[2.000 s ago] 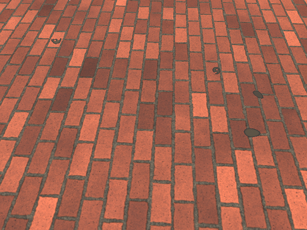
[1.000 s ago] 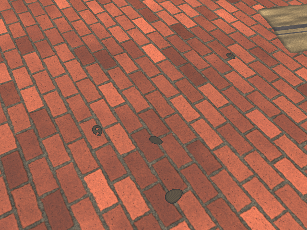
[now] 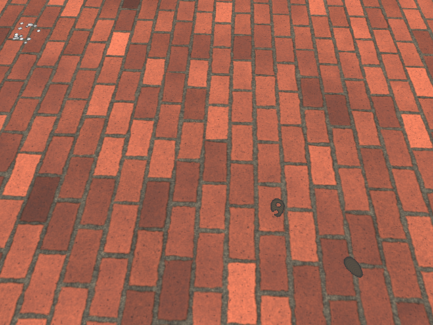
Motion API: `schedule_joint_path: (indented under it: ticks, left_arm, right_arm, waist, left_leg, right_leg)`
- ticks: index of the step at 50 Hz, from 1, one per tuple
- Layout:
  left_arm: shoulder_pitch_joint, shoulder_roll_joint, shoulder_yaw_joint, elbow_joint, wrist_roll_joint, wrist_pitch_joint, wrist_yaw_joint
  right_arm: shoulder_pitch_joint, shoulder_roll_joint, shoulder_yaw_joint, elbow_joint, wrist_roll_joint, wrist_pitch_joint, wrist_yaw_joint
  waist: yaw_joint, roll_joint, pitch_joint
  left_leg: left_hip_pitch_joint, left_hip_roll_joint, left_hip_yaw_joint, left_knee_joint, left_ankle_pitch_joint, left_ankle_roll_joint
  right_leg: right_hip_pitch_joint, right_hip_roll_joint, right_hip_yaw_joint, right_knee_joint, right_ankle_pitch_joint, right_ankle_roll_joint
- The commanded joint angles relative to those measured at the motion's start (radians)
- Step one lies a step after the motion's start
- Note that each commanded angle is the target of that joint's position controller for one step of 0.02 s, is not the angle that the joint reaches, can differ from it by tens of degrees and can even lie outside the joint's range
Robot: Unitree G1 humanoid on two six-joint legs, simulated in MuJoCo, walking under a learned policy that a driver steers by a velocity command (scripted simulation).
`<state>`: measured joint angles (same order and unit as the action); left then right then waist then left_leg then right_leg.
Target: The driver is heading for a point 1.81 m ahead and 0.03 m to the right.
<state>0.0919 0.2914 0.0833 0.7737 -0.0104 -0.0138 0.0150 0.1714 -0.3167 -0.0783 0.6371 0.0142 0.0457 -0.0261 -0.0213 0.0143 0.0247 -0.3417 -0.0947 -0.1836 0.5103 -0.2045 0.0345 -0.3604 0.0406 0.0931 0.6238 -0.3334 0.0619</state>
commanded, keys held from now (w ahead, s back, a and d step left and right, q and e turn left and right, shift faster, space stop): q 0.12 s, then no key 0.88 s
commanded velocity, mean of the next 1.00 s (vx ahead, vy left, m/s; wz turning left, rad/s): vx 0.00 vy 0.00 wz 0.21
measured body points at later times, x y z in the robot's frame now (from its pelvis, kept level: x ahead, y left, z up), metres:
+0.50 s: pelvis -0.01 +0.01 +0.00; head +0.01 +0.03 +0.45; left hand +0.06 +0.30 -0.12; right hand +0.20 -0.21 -0.09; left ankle -0.03 +0.13 -0.74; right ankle +0.01 -0.14 -0.74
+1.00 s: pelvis +0.00 +0.03 +0.00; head +0.01 +0.03 +0.45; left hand +0.02 +0.31 -0.13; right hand +0.17 -0.21 -0.11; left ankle -0.03 +0.13 -0.74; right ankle +0.01 -0.14 -0.74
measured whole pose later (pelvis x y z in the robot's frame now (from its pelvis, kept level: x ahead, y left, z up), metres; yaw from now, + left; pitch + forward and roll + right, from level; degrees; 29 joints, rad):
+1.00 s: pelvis +0.00 +0.03 +0.00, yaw +10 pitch -1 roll +0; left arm 0.19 0.28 0.03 0.97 0.01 0.00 0.03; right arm 0.21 -0.25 -0.04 0.77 -0.01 0.01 -0.01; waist 0.02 0.00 0.03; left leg -0.18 -0.03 -0.03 0.49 -0.28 0.03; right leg -0.16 -0.08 -0.01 0.45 -0.26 0.07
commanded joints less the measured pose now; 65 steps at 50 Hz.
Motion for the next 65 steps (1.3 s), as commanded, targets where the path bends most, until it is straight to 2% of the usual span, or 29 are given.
schedule_joint_path:
  ticks: [1, 2, 3, 4, 5, 6, 7, 8, 9, 11, 14, 17, 19, 20, 21, 22, 23, 24, 25, 26, 27, 28, 33, 38, 49, 65]
  left_arm:
    - [0.066, 0.109, 0.033, -0.047, 0.0, -0.028, -0.012]
    - [0.096, 0.158, 0.046, -0.043, 0.012, -0.025, -0.009]
    - [0.06, 0.245, 0.061, -0.055, 0.028, -0.013, 0.0]
    - [0.061, 0.213, 0.055, -0.065, 0.054, -0.013, -0.002]
    - [0.018, 0.163, 0.038, -0.088, 0.047, -0.015, 0.002]
    - [-0.026, 0.127, 0.029, -0.096, 0.034, -0.013, 0.007]
    - [-0.037, 0.112, 0.023, -0.101, 0.02, -0.011, 0.01]
    - [-0.029, 0.11, 0.018, -0.097, 0.012, -0.009, 0.013]
    - [-0.012, 0.116, 0.017, -0.091, 0.014, -0.004, 0.015]
    - [0.026, 0.126, 0.019, -0.081, 0.019, 0.005, 0.018]
    - [0.021, 0.153, 0.025, -0.08, 0.014, 0.013, 0.013]
    - [0.036, 0.173, 0.026, -0.067, 0.002, 0.018, 0.0]
    - [0.025, 0.159, 0.015, -0.057, -0.013, 0.019, -0.004]
    - [0.071, 0.133, 0.004, -0.035, -0.015, 0.011, -0.007]
    - [0.103, 0.089, -0.014, -0.033, 0.017, 0.0, -0.014]
    - [0.136, 0.034, -0.032, -0.04, 0.044, -0.014, -0.022]
    - [0.073, 0.072, -0.029, -0.043, 0.039, -0.011, -0.013]
    - [0.049, 0.096, -0.023, -0.039, 0.031, -0.009, -0.011]
    - [0.037, 0.093, -0.025, -0.03, 0.033, -0.006, -0.008]
    - [0.043, 0.109, -0.023, -0.022, 0.032, 0.0, -0.005]
    - [0.052, 0.122, -0.02, -0.013, 0.03, 0.003, -0.004]
    - [0.056, 0.115, -0.022, -0.005, 0.027, 0.002, -0.005]
    - [0.082, 0.104, -0.026, 0.047, 0.024, -0.003, -0.002]
    - [0.092, 0.107, -0.026, 0.088, 0.021, -0.002, 0.007]
    - [0.105, 0.11, -0.026, 0.169, 0.016, 0.002, 0.021]
    - [0.126, 0.081, -0.03, 0.262, 0.013, 0.01, 0.031]
  right_arm:
    - [-0.05, -0.158, -0.044, -0.085, 0.016, 0.0, -0.006]
    - [-0.029, -0.124, -0.035, -0.091, 0.012, 0.0, -0.008]
    - [0.033, -0.075, -0.024, -0.102, 0.005, -0.005, -0.003]
    - [0.022, -0.15, -0.047, -0.106, -0.002, -0.016, -0.001]
    - [0.041, -0.205, -0.068, -0.087, -0.003, -0.018, 0.002]
    - [0.054, -0.202, -0.074, -0.065, 0.002, -0.01, 0.003]
    - [0.06, -0.173, -0.068, -0.052, -0.001, 0.0, -0.001]
    - [0.055, -0.141, -0.059, -0.053, -0.002, 0.006, 0.0]
    - [0.043, -0.114, -0.049, -0.061, 0.002, 0.007, 0.002]
    - [0.0, -0.084, -0.035, -0.083, 0.006, 0.003, 0.002]
    - [-0.031, -0.051, -0.014, -0.099, -0.007, -0.001, 0.007]
    - [-0.018, -0.064, -0.014, -0.093, -0.002, -0.001, 0.012]
    - [0.047, -0.058, -0.015, -0.06, -0.005, -0.002, 0.016]
    - [0.051, -0.074, -0.016, -0.059, -0.01, -0.003, 0.014]
    - [0.065, -0.127, -0.022, -0.069, -0.016, -0.003, 0.006]
    - [-0.001, -0.158, -0.019, -0.086, -0.033, 0.0, 0.0]
    - [-0.03, -0.085, -0.002, -0.088, -0.04, -0.011, 0.012]
    - [-0.054, -0.056, 0.008, -0.081, -0.043, -0.022, 0.02]
    - [-0.051, -0.056, 0.008, -0.07, -0.045, -0.03, 0.022]
    - [-0.045, -0.065, 0.008, -0.066, -0.043, -0.037, 0.024]
    - [-0.034, -0.066, 0.011, -0.061, -0.04, -0.041, 0.024]
    - [-0.019, -0.061, 0.015, -0.052, -0.04, -0.043, 0.024]
    - [-0.017, -0.051, 0.018, -0.04, -0.035, -0.042, 0.019]
    - [-0.017, -0.042, 0.018, -0.016, -0.032, -0.043, 0.019]
    - [0.016, -0.04, 0.013, 0.072, -0.027, -0.045, 0.012]
    - [0.055, -0.035, 0.02, 0.212, -0.019, -0.046, -0.004]
  waist:
    - [0.054, 0.139, -0.135]
    - [0.046, 0.068, -0.156]
    - [-0.025, -0.207, -0.138]
    - [0.007, -0.279, -0.117]
    - [-0.006, -0.189, -0.102]
    - [-0.022, -0.15, -0.082]
    - [-0.015, -0.136, -0.069]
    - [-0.004, -0.137, -0.057]
    - [0.004, -0.14, -0.053]
    - [0.033, -0.166, -0.067]
    - [0.049, -0.196, -0.098]
    - [0.056, -0.215, -0.1]
    - [0.015, -0.19, -0.09]
    - [0.015, -0.157, -0.088]
    - [0.038, -0.025, -0.142]
    - [0.099, 0.187, -0.143]
    - [0.051, 0.166, -0.139]
    - [0.055, 0.134, -0.106]
    - [0.046, 0.135, -0.096]
    - [0.038, 0.146, -0.067]
    - [0.037, 0.122, -0.042]
    - [0.039, 0.1, -0.033]
    - [0.037, 0.041, -0.031]
    - [0.04, 0.013, -0.036]
    - [0.042, 0.001, -0.033]
    - [0.041, -0.009, -0.002]
  left_leg:
    - [0.138, 0.205, -0.301, -0.056, 0.239, 0.128]
    - [0.039, 0.153, -0.251, 0.027, 0.077, 0.077]
    - [-0.155, -0.007, -0.054, 0.225, -0.277, 0.01]
    - [-0.254, -0.019, 0.025, 0.458, -0.455, -0.041]
    - [-0.258, 0.029, 0.014, 0.602, -0.397, -0.065]
    - [-0.261, 0.04, 0.027, 0.656, -0.336, -0.083]
    - [-0.273, 0.042, 0.031, 0.691, -0.288, -0.1]
    - [-0.284, 0.04, 0.034, 0.713, -0.258, -0.114]
    - [-0.272, 0.037, 0.058, 0.692, -0.241, -0.122]
    - [-0.264, 0.046, 0.088, 0.581, -0.229, -0.132]
    - [-0.134, 0.084, 0.133, 0.362, -0.247, -0.13]
    - [-0.004, 0.082, 0.185, 0.166, -0.204, -0.113]
    - [0.138, 0.066, 0.215, -0.096, -0.003, -0.074]
    - [0.239, 0.084, 0.178, -0.197, 0.108, -0.045]
    - [0.378, 0.217, 0.02, -0.173, 0.352, -0.008]
    - [0.343, 0.35, -0.095, -0.118, 0.491, 0.1]
    - [0.23, 0.348, -0.101, -0.138, 0.325, 0.161]
    - [0.205, 0.287, -0.057, -0.146, 0.188, 0.124]
    - [0.196, 0.239, -0.024, -0.141, 0.101, 0.079]
    - [0.168, 0.22, -0.012, -0.147, 0.076, 0.056]
    - [0.145, 0.211, -0.008, -0.15, 0.076, 0.044]
    - [0.14, 0.201, -0.001, -0.144, 0.08, 0.035]
    - [0.155, 0.184, 0.017, -0.128, 0.12, 0.036]
    - [0.16, 0.169, 0.033, -0.125, 0.146, 0.034]
    - [0.16, 0.141, 0.076, -0.114, 0.173, 0.019]
    - [0.155, 0.119, 0.112, -0.108, 0.15, -0.001]
  right_leg:
    - [0.116, -0.01, -0.019, -0.255, 0.161, -0.033]
    - [0.242, -0.131, 0.061, -0.287, 0.239, -0.077]
    - [0.324, -0.338, 0.28, -0.296, 0.448, -0.199]
    - [0.266, -0.46, 0.412, -0.319, 0.537, -0.339]
    - [0.243, -0.439, 0.34, -0.308, 0.53, -0.343]
    - [0.228, -0.367, 0.236, -0.293, 0.493, -0.294]
    - [0.231, -0.317, 0.176, -0.284, 0.46, -0.265]
    - [0.234, -0.302, 0.144, -0.281, 0.49, -0.267]
    - [0.228, -0.281, 0.105, -0.287, 0.511, -0.273]
    - [0.283, -0.274, 0.076, -0.283, 0.529, -0.285]
    - [0.285, -0.281, 0.044, -0.268, 0.541, -0.286]
    - [0.256, -0.294, 0.052, -0.252, 0.541, -0.287]
    - [0.208, -0.272, 0.034, -0.209, 0.495, -0.249]
    - [0.153, -0.251, 0.021, -0.193, 0.421, -0.192]
    - [0.068, -0.193, -0.035, -0.102, 0.252, -0.106]
    - [0.003, -0.112, -0.114, -0.074, -0.024, -0.03]
    - [0.078, -0.116, -0.09, -0.099, -0.04, -0.005]
    - [0.104, -0.113, -0.093, -0.128, 0.051, -0.002]
    - [0.121, -0.109, -0.095, -0.146, 0.127, -0.001]
    - [0.129, -0.112, -0.091, -0.156, 0.165, 0.001]
    - [0.137, -0.116, -0.086, -0.163, 0.178, -0.001]
    - [0.149, -0.115, -0.088, -0.172, 0.186, -0.003]
    - [0.166, -0.117, -0.089, -0.196, 0.207, 0.0]
    - [0.186, -0.121, -0.089, -0.207, 0.222, 0.005]
    - [0.204, -0.12, -0.096, -0.213, 0.23, -0.002]
    - [0.189, -0.102, -0.108, -0.221, 0.214, -0.011]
